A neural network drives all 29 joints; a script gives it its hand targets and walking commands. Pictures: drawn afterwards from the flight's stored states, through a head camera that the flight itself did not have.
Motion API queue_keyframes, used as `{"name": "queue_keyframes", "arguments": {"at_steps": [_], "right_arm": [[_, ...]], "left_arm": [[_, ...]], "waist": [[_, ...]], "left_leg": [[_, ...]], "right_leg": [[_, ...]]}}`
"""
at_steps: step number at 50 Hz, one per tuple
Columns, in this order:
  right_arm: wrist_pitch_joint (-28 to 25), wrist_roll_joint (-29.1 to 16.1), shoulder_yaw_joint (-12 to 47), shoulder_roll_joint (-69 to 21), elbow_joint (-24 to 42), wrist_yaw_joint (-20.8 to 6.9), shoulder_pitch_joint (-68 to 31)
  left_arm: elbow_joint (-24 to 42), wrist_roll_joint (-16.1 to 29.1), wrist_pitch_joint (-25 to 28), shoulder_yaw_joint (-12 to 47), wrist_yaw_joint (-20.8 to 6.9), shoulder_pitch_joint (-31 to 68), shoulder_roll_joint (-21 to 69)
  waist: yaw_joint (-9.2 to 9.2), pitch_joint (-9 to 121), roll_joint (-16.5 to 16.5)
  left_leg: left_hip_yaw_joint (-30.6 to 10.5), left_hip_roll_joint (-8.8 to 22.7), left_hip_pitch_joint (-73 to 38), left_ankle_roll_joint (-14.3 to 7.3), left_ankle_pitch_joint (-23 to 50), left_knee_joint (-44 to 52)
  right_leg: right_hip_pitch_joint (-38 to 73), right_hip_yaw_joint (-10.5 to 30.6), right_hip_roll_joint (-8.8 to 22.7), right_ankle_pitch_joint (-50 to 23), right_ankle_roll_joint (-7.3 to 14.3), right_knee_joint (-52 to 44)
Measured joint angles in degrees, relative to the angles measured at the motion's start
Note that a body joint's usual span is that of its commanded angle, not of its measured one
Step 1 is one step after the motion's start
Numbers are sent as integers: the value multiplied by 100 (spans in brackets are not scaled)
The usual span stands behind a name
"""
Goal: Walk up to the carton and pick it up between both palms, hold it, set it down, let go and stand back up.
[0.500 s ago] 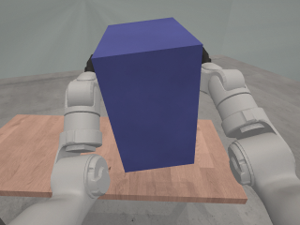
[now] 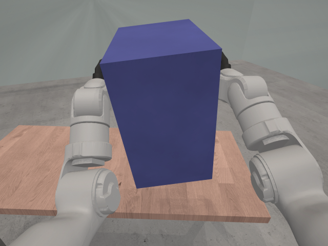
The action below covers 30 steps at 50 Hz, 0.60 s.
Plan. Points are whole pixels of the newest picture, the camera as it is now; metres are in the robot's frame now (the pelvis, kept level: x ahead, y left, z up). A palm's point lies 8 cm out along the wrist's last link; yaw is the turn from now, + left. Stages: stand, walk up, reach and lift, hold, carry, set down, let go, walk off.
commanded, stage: hold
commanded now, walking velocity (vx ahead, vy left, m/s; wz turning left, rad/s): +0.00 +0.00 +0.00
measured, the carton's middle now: (163, 100) +0.38 -0.01 +0.27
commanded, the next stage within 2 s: set down in 0.58 s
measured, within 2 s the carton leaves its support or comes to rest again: neither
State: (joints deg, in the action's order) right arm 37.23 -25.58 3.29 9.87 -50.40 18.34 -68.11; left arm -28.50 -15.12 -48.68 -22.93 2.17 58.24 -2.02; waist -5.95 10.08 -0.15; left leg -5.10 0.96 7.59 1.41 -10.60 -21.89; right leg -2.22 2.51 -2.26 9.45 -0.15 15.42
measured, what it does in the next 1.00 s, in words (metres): stands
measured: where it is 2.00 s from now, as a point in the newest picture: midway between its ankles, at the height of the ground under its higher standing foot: outside the picture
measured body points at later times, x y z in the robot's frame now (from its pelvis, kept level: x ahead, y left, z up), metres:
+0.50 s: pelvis +0.00 +0.00 +0.00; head -0.09 +0.02 +0.44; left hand +0.39 +0.13 +0.30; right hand +0.38 -0.14 +0.32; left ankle +0.02 +0.13 -0.75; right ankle -0.01 -0.12 -0.75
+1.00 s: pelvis +0.01 +0.00 +0.00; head -0.08 +0.03 +0.44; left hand +0.42 +0.15 +0.33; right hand +0.40 -0.13 +0.34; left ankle +0.02 +0.13 -0.75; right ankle -0.01 -0.12 -0.75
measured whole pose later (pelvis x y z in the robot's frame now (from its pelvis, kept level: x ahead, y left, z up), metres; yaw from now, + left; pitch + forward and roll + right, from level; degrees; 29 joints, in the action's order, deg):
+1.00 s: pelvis +0.01 +0.00 +0.00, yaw +0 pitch -6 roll -1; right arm 22.3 -10.4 -10.2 4.4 -63.6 13.9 -74.8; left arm -43.5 -21.2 -34.4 -29.3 -2.3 67.5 -6.2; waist -7.1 6.4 -3.6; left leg -4.9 0.3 2.1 1.1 -9.5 -18.0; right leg 2.3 2.3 -1.4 9.7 0.0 13.7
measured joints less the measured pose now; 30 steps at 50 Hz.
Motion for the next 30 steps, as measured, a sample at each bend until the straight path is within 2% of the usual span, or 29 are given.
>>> {"name": "queue_keyframes", "arguments": {"at_steps": [30], "right_arm": [[4, -1, 0, 0, -1, 0, 2]], "left_arm": [[-4, 1, 4, 1, 3, 2, 0]], "waist": [[-1, 3, 0]], "left_leg": [[0, -2, 3, -2, 1, -1]], "right_leg": [[-1, 3, -3, 0, 1, -1]]}}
